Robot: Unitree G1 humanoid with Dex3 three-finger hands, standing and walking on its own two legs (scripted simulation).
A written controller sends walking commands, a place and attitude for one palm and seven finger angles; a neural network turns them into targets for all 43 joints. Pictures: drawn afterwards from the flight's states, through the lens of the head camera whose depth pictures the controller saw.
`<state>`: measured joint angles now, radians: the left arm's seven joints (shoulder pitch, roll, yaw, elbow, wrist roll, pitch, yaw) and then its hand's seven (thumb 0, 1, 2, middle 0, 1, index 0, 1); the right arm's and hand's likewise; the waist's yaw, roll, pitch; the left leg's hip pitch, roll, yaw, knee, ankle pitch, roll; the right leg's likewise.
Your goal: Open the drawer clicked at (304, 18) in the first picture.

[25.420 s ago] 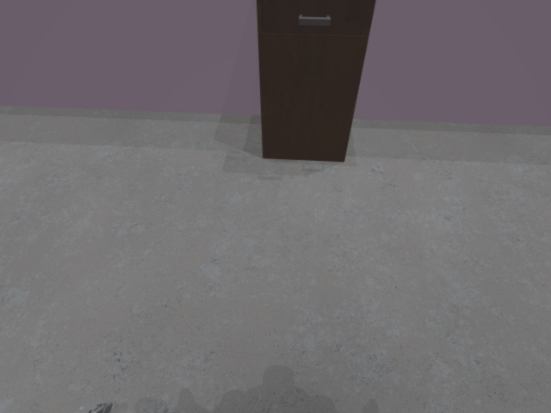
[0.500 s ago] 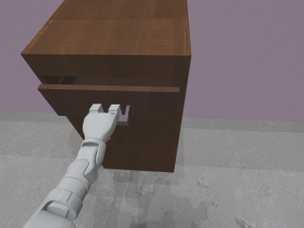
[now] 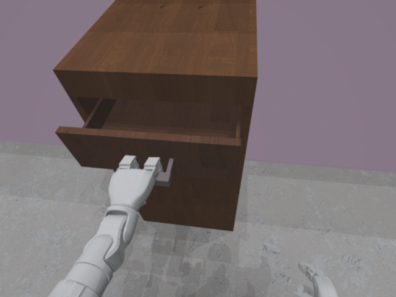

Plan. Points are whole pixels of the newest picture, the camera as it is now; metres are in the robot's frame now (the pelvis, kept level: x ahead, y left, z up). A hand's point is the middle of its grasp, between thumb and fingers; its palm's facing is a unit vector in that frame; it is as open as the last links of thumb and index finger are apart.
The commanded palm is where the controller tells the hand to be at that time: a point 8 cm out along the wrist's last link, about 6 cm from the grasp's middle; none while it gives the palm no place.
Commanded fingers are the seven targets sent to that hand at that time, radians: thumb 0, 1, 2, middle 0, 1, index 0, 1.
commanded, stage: pull the drawer open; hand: left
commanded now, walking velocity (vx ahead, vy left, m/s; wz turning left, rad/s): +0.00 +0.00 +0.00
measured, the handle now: (145, 169) +0.39 +0.16 +0.01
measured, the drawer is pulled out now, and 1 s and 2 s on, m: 0.12 0.24 0.30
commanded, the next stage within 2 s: open the thumb to release the handle in 1.60 s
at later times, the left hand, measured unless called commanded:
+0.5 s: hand (133, 220) +0.27 +0.16 -0.01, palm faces +0.01 -0.09 -1.00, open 5.9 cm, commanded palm +0.24 +0.18 +0.05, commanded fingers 0.00 0.90 0.90 -0.40 -1.35 -0.40 -1.35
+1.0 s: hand (125, 249) +0.21 +0.17 -0.01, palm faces +0.00 -0.12 -0.99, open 6.0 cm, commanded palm +0.17 +0.18 +0.05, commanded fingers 0.00 0.90 0.90 -0.40 -1.35 -0.40 -1.35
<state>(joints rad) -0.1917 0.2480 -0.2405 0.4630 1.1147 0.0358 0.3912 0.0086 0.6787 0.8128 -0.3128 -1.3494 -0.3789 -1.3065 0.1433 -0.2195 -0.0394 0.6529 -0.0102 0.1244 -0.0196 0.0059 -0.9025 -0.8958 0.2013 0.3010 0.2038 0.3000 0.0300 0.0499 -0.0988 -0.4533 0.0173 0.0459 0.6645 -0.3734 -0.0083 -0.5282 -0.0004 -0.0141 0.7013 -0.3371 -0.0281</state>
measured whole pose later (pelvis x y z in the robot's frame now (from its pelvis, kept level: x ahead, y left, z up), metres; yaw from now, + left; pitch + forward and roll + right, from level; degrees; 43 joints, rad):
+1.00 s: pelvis +0.00 -0.01 -0.01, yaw -1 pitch +8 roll +2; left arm 0.35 0.29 -0.21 -0.03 1.13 0.00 0.42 0.03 0.67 0.80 -0.30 -1.35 -0.40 -1.32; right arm 0.10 -0.22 -0.02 0.59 -0.05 0.09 0.03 0.01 -0.90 -0.90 0.20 0.30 0.20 0.30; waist 0.08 0.05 -0.09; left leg -0.45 0.03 0.06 0.73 -0.42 -0.02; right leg -0.54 0.01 0.00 0.79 -0.38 -0.04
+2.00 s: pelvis -0.02 -0.01 -0.03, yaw -1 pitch +9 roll +3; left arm 0.56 0.31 -0.17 -0.20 1.09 -0.01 0.50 0.00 0.35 0.66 -0.39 -1.29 -0.38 -1.29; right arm 0.13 -0.24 -0.02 0.54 -0.06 0.10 0.04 0.01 -0.90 -0.90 0.20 0.30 0.20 0.30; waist 0.08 0.05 -0.10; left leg -0.57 0.02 0.06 0.87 -0.46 -0.02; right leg -0.67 0.00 0.01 0.93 -0.42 -0.04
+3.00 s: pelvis -0.02 +0.00 +0.00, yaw +0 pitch +4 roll +1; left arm 0.44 0.34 -0.18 -0.26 1.03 0.05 0.35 -0.01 -0.49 0.30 -0.34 -1.20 -0.36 -1.22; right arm 0.11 -0.24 0.00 0.57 -0.03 0.10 0.01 0.01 -0.90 -0.90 0.20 0.30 0.20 0.30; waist 0.10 0.07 -0.05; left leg -0.38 0.02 0.05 0.69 -0.38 -0.01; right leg -0.46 0.00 0.00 0.73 -0.34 -0.03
